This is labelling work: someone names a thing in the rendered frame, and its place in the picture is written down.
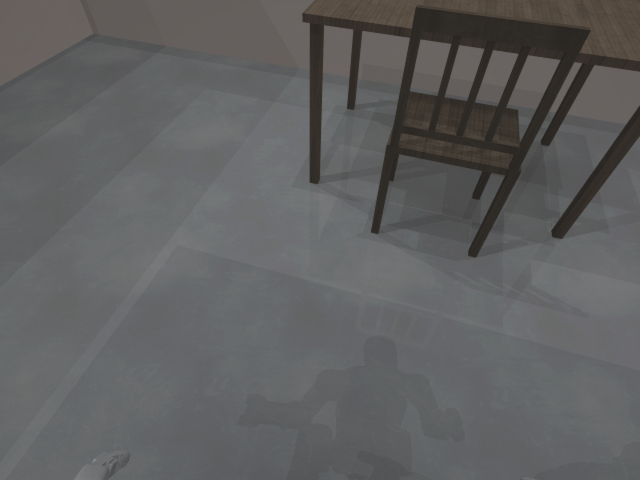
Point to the table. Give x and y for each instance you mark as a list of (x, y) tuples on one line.
[(614, 41)]

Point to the robot left hand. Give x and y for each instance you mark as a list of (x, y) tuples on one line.
[(103, 466)]

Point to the chair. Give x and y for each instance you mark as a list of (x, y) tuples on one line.
[(468, 134)]

